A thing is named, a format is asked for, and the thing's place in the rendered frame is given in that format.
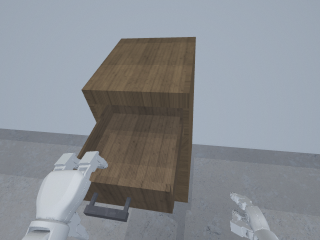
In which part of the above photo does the drawer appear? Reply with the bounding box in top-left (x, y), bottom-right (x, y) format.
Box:
top-left (52, 104), bottom-right (184, 214)

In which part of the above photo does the right robot hand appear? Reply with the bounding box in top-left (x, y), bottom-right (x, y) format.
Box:
top-left (230, 192), bottom-right (270, 240)

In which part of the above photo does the robot left forearm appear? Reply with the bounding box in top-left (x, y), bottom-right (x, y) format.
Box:
top-left (22, 218), bottom-right (70, 240)

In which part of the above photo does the handle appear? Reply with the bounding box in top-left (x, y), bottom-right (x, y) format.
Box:
top-left (83, 192), bottom-right (131, 222)

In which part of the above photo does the left robot hand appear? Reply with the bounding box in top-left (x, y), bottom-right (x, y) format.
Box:
top-left (36, 151), bottom-right (108, 240)

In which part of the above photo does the cabinet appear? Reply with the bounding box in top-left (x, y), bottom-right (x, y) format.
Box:
top-left (82, 37), bottom-right (196, 203)

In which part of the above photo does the robot right forearm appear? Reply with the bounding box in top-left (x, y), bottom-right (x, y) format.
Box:
top-left (253, 229), bottom-right (279, 240)

